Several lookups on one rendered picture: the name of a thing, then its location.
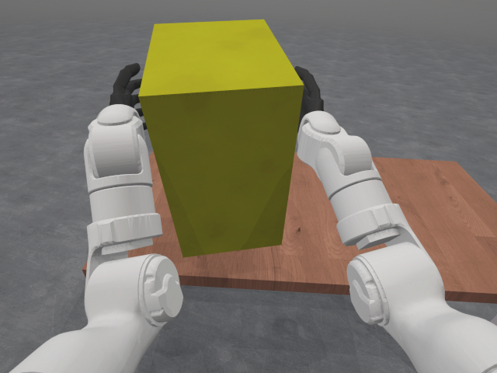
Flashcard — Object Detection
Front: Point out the robot left upper arm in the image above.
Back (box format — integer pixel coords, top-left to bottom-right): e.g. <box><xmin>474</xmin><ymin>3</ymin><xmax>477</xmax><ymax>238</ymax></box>
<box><xmin>9</xmin><ymin>253</ymin><xmax>183</xmax><ymax>373</ymax></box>

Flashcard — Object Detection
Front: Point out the left robot forearm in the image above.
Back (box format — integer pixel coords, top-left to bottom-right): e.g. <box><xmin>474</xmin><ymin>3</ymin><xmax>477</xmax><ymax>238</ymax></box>
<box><xmin>84</xmin><ymin>104</ymin><xmax>163</xmax><ymax>318</ymax></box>

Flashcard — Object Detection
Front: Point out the right robot forearm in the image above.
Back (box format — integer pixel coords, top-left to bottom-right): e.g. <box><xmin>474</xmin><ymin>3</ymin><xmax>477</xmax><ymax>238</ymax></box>
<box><xmin>297</xmin><ymin>111</ymin><xmax>445</xmax><ymax>298</ymax></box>

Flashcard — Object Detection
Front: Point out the table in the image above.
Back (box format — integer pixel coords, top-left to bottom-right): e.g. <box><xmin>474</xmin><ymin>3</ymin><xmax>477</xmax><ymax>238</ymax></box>
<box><xmin>82</xmin><ymin>151</ymin><xmax>497</xmax><ymax>326</ymax></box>

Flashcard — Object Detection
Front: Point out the robot right upper arm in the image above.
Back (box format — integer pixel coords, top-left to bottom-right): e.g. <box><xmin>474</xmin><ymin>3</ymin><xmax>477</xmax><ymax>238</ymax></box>
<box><xmin>347</xmin><ymin>242</ymin><xmax>497</xmax><ymax>373</ymax></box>

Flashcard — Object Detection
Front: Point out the robot right hand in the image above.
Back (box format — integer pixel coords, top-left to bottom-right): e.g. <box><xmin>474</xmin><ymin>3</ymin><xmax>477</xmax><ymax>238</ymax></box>
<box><xmin>294</xmin><ymin>66</ymin><xmax>324</xmax><ymax>133</ymax></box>

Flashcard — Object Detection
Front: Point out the carton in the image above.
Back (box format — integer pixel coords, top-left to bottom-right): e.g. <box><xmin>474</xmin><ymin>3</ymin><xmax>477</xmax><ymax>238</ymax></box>
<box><xmin>138</xmin><ymin>19</ymin><xmax>304</xmax><ymax>257</ymax></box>

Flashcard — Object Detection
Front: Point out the robot left hand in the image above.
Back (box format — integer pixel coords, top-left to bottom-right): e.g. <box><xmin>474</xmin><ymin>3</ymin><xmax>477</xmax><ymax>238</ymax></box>
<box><xmin>109</xmin><ymin>63</ymin><xmax>147</xmax><ymax>130</ymax></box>

